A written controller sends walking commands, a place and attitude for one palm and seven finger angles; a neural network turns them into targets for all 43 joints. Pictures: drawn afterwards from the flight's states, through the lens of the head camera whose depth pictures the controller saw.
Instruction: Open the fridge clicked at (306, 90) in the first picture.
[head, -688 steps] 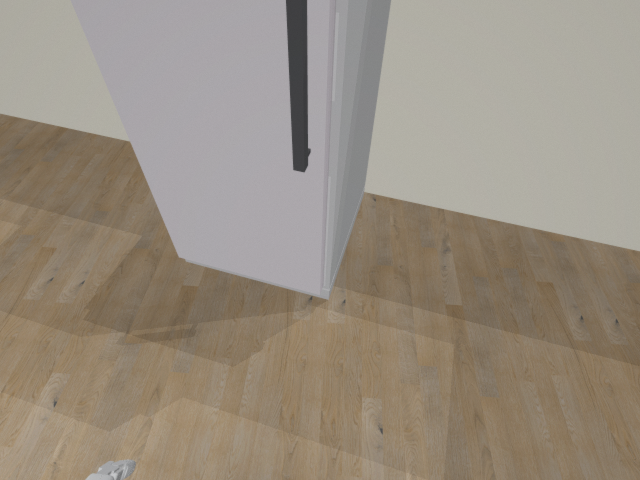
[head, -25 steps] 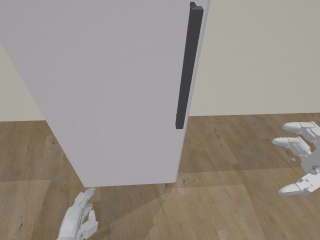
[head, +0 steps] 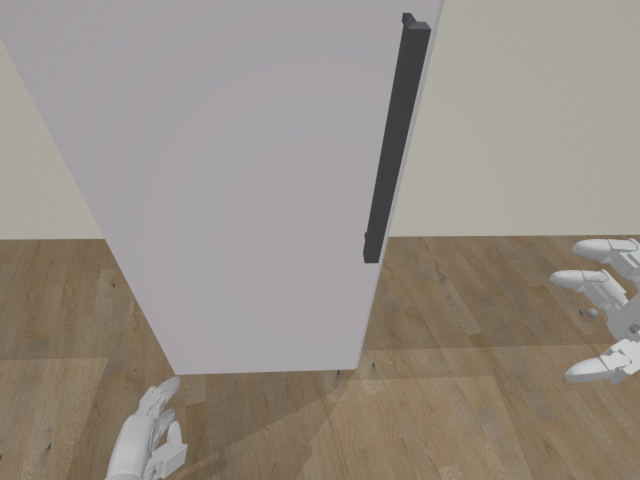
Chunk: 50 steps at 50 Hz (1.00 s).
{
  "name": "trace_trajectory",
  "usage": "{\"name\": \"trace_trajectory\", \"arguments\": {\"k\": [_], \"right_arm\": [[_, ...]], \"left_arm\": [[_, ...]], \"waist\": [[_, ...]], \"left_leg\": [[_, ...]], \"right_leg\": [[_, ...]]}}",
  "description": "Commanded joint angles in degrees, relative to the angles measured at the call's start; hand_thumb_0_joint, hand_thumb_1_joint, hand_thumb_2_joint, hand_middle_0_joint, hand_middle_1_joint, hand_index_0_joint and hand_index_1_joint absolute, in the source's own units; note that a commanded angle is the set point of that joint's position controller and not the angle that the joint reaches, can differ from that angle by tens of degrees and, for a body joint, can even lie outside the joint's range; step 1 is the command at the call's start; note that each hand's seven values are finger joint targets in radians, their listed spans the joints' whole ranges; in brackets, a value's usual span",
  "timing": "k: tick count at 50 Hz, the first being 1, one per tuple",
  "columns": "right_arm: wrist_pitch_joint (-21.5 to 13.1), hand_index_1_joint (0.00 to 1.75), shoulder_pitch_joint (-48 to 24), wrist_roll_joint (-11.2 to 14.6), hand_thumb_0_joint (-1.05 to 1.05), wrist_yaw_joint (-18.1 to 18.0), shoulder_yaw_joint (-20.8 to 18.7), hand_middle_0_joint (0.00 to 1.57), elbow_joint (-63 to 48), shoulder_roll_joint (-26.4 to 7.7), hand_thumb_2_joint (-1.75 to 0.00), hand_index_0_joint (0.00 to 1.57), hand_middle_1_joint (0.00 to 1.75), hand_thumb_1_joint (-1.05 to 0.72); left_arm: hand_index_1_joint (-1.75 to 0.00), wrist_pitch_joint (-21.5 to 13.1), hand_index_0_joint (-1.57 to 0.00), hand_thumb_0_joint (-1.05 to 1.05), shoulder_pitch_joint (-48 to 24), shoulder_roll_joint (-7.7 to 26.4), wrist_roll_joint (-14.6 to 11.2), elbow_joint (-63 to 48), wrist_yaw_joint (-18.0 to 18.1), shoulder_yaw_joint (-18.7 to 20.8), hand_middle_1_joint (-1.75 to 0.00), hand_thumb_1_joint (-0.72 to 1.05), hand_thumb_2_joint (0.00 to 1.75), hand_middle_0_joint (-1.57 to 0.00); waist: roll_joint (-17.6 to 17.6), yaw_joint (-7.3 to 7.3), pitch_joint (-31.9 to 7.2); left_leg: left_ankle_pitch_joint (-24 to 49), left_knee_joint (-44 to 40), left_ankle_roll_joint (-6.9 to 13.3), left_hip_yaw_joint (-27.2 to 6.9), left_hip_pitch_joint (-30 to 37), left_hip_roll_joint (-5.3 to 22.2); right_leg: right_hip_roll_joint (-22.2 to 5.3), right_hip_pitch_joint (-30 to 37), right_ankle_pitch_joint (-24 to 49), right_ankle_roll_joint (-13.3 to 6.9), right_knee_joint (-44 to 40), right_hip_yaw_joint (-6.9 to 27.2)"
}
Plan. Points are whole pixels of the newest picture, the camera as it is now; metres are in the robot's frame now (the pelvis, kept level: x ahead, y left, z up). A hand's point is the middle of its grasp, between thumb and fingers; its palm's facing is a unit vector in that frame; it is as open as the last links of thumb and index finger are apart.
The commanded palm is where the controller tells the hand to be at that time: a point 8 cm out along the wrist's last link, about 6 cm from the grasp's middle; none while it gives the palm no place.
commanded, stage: raise the hand to about handle height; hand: right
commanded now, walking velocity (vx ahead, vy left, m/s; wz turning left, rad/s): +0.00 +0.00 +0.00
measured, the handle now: (385, 161) +0.55 -0.09 +0.13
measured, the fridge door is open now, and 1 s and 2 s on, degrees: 0 0 0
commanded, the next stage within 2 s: move the hooked fingers beside the handle in 0.10 s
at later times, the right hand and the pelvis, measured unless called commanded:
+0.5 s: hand (550, 282) +0.31 -0.25 +0.14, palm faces -0.02 +1.00 -0.01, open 14.0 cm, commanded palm +0.29 -0.29 +0.14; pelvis -0.01 +0.00 +0.00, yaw +0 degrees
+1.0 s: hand (501, 240) +0.38 -0.21 +0.13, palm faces -0.03 +1.00 +0.01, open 14.0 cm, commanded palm +0.36 -0.26 +0.14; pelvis +0.00 -0.01 +0.00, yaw +1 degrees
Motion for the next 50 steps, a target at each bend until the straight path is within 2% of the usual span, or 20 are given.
{"name": "trace_trajectory", "arguments": {"k": [1, 2, 10, 12, 13, 15, 20, 22, 26, 27, 28, 31, 32, 34, 38, 39, 42, 46, 49, 50], "right_arm": [[-3.36, 1.20, -15.78, 1.10, 0.00, 0.22, -4.86, 0.30, -12.26, -16.63, -0.30, 0.30, 1.20, 0.50], [-3.46, 1.20, -15.47, 1.37, 0.00, 0.17, -4.90, 0.30, -12.30, -16.80, -0.30, 0.30, 1.20, 0.50], [-3.40, 1.20, -15.31, 1.68, 0.00, 0.73, -5.07, 0.30, -11.38, -16.45, -0.30, 0.30, 1.20, 0.50], [-3.55, 1.20, -17.97, 1.79, 0.00, 0.57, -2.07, 0.30, -12.30, -13.95, -0.30, 0.30, 1.20, 0.50], [-3.27, 1.20, -19.06, 1.51, 0.00, 0.18, -2.70, 0.30, -10.31, -14.98, -0.30, 0.30, 1.20, 0.50], [-3.59, 1.20, -25.14, 0.72, 0.00, -0.37, 0.40, 0.30, -9.50, -13.04, -0.30, 0.30, 1.20, 0.50], [-4.03, 1.20, -31.25, -1.25, 0.00, -2.61, 2.05, 0.30, -6.32, -13.12, -0.30, 0.30, 1.20, 0.50], [-4.31, 1.20, -30.76, -1.45, 0.00, -3.46, 0.94, 0.30, -5.15, -14.31, -0.30, 0.30, 1.20, 0.50], [-4.19, 1.20, -30.01, -2.25, 0.00, -4.35, 0.20, 0.30, -2.52, -14.20, -0.30, 0.30, 1.20, 0.50], [-4.16, 1.20, -30.01, -2.11, 0.00, -4.44, 0.32, 0.30, -2.40, -14.14, -0.30, 0.30, 1.20, 0.50], [-3.70, 1.20, -28.75, -2.25, 0.00, -4.67, -0.94, 0.30, -1.29, -15.12, -0.30, 0.30, 1.20, 0.50], [-3.29, 1.20, -30.96, -2.55, 0.00, -4.95, 0.92, 0.30, -0.45, -13.17, -0.30, 0.30, 1.20, 0.50], [-3.27, 1.20, -31.29, -2.41, 0.00, -5.26, 0.35, 0.30, 0.52, -13.92, -0.30, 0.30, 1.20, 0.50], [-3.79, 1.20, -34.41, -2.73, 0.00, -5.40, 2.62, 0.30, -2.01, -11.97, -0.30, 0.30, 1.20, 0.50], [-4.93, 1.20, -37.28, -3.30, 0.00, -6.84, 3.64, 0.30, -4.31, -11.33, -0.30, 0.30, 1.20, 0.50], [-4.59, 1.20, -37.21, -3.41, 0.00, -7.06, 5.51, 0.30, -2.91, -9.04, -0.30, 0.30, 1.20, 0.50], [-3.93, 1.20, -39.23, -3.90, 0.00, -8.21, 3.79, 0.30, 2.87, -11.57, -0.30, 0.30, 1.20, 0.50], [-4.85, 1.20, -46.32, -5.56, 0.00, -9.57, 5.93, 0.30, 3.15, -10.31, -0.30, 0.30, 1.20, 0.50], [-6.00, 1.20, -48.84, -5.71, 0.00, -10.22, 6.93, 0.30, 5.73, -9.49, -0.30, 0.30, 1.20, 0.50], [-6.40, 1.20, -50.20, -5.82, 0.00, -10.27, 7.68, 0.30, 6.46, -8.85, -0.30, 0.30, 1.20, 0.50]], "left_arm": [[-0.30, -3.05, -0.20, 0.00, -5.95, 6.75, -0.06, -9.13, 0.93, 2.91, -0.30, 0.90, 0.90, -0.20], [-0.30, -2.94, -0.20, 0.00, -5.82, 6.82, 0.03, -9.07, 0.92, 2.92, -0.30, 0.90, 0.90, -0.20], [-0.30, -2.92, -0.20, 0.00, -5.99, 6.81, -0.14, -8.89, 0.84, 3.02, -0.30, 0.90, 0.90, -0.20], [-0.30, -2.93, -0.20, 0.00, -6.08, 6.57, -0.09, -8.93, 0.91, 2.91, -0.30, 0.90, 0.90, -0.20], [-0.30, -2.80, -0.20, 0.00, -5.85, 6.85, -0.20, -8.51, 1.06, 2.91, -0.30, 0.90, 0.90, -0.20], [-0.30, -2.72, -0.20, 0.00, -5.63, 6.78, -0.40, -7.95, 1.58, 2.91, -0.30, 0.90, 0.90, -0.20], [-0.30, -2.47, -0.20, 0.00, -5.64, 6.72, -0.28, -7.49, 2.02, 2.64, -0.30, 0.90, 0.90, -0.20], [-0.30, -2.23, -0.20, 0.00, -5.32, 6.74, -0.08, -7.46, 1.88, 2.72, -0.30, 0.90, 0.90, -0.20], [-0.30, -1.73, -0.20, 0.00, -5.26, 6.56, -0.02, -7.86, 1.42, 2.66, -0.30, 0.90, 0.90, -0.20], [-0.30, -1.58, -0.20, 0.00, -4.99, 6.72, 0.13, -7.88, 1.19, 2.73, -0.30, 0.90, 0.90, -0.20], [-0.30, -1.36, -0.20, 0.00, -5.14, 6.75, 0.04, -8.12, 1.02, 2.84, -0.30, 0.90, 0.90, -0.20], [-0.30, -0.72, -0.20, 0.00, -4.71, 6.79, -0.05, -8.24, 0.85, 2.91, -0.30, 0.90, 0.90, -0.20], [-0.30, -0.45, -0.20, 0.00, -4.23, 6.94, -0.10, -7.84, 0.74, 3.07, -0.30, 0.90, 0.90, -0.20], [-0.30, -0.29, -0.20, 0.00, -4.19, 6.79, -0.21, -8.20, 0.74, 3.30, -0.30, 0.90, 0.90, -0.20], [-0.30, -0.11, -0.20, 0.00, -3.39, 6.80, 0.01, -7.57, 0.75, 3.65, -0.30, 0.90, 0.90, -0.20], [-0.30, -0.03, -0.20, 0.00, -3.29, 6.62, -0.08, -7.30, 0.74, 3.52, -0.30, 0.90, 0.90, -0.20], [-0.30, 0.94, -0.20, 0.00, -1.81, 7.41, -0.10, -5.59, 0.97, 3.75, -0.30, 0.90, 0.90, -0.20], [-0.30, 1.68, -0.20, 0.00, -1.93, 7.00, 0.17, -5.67, 0.86, 3.65, -0.30, 0.90, 0.90, -0.20], [-0.30, 2.26, -0.20, 0.00, -1.19, 7.03, 0.23, -5.08, 0.76, 3.64, -0.30, 0.90, 0.90, -0.20], [-0.30, 2.35, -0.20, 0.00, -0.89, 7.02, 0.21, -4.88, 0.70, 3.67, -0.30, 0.90, 0.90, -0.20]], "waist": [[-4.95, 0.16, -9.24], [-1.22, 0.21, -9.32], [-2.67, 0.20, -9.52], [-1.32, 0.86, -9.83], [-0.52, 1.05, -8.73], [-2.45, 2.35, -7.88], [-2.55, 2.25, -9.48], [-0.97, 1.54, -11.45], [-2.51, 0.60, -12.81], [0.08, 0.49, -13.77], [-0.58, 0.05, -13.53], [-1.61, 0.80, -12.56], [1.29, 1.00, -11.82], [-1.76, 1.55, -13.81], [-1.88, 1.87, -15.98], [-1.95, 2.29, -14.72], [3.21, 2.74, -12.49], [-2.62, 3.11, -15.26], [-0.21, 3.77, -16.24], [-1.44, 3.91, -16.29]], "left_leg": [[11.07, -3.97, -0.09, -2.81, 2.15, -0.08], [11.41, -4.07, -0.24, -2.91, 2.92, -0.07], [12.61, -3.74, -0.31, -2.66, 2.21, -0.15], [12.40, -3.85, -0.42, -3.02, 1.92, -0.15], [10.73, -4.17, -0.48, -2.98, 1.01, -0.23], [7.54, -4.55, -0.46, -2.79, -1.21, -0.23], [5.88, -4.38, -0.07, -2.68, -0.84, 0.14], [6.99, -4.17, 0.01, -2.84, 0.60, 0.15], [11.24, -2.93, 0.34, -2.53, 2.29, 0.38], [12.72, -2.68, 0.24, -2.49, 3.35, 0.35], [13.02, -2.67, 0.19, -2.87, 3.35, 0.48], [13.05, -2.62, 0.18, -2.70, 2.07, 0.43], [13.48, -2.73, 0.14, -2.76, 2.29, 0.38], [14.27, -2.33, 0.10, -2.91, 1.62, 0.36], [16.00, -1.91, 0.27, -2.71, 1.61, 0.16], [15.39, -2.04, 0.24, -2.55, 0.47, 0.10], [12.96, -2.77, 0.07, -2.42, -0.10, 0.11], [13.44, -2.12, 0.48, -2.74, -0.56, 0.33], [14.81, -1.74, 0.38, -2.69, -0.19, 0.15], [14.01, -1.71, 0.47, -2.64, -1.06, 0.08]], "right_leg": [[1.62, 3.03, 11.39, -1.03, -4.96, 2.30], [1.37, 2.73, 11.78, -1.14, -4.72, 2.32], [1.64, 2.98, 12.14, -1.12, -4.80, 2.26], [1.49, 3.49, 11.92, -1.23, -4.40, 2.16], [1.46, 2.50, 10.39, -1.21, -4.66, 2.46], [1.62, 3.04, 7.91, -1.17, -5.05, 2.71], [1.57, 3.06, 7.19, -1.12, -5.47, 3.20], [1.39, 3.17, 8.47, -1.14, -5.19, 3.04], [1.49, 2.82, 11.72, -0.88, -5.35, 2.72], [1.28, 2.66, 12.98, -0.93, -5.07, 2.57], [1.37, 1.86, 12.68, -1.00, -4.99, 2.26], [1.39, 1.66, 12.37, -0.87, -5.19, 1.95], [1.04, 1.09, 12.80, -1.01, -4.84, 1.81], [1.28, 2.73, 13.46, -1.09, -4.61, 1.54], [1.00, 4.83, 16.11, -1.05, -4.24, 1.97], [1.06, 4.90, 15.53, -1.01, -4.33, 1.94], [0.83, 2.26, 12.83, -1.13, -4.60, 1.96], [1.22, 4.09, 14.02, -0.98, -4.34, 2.26], [0.99, 3.98, 14.94, -1.04, -3.82, 2.22], [1.00, 4.29, 14.47, -0.91, -3.85, 2.39]]}}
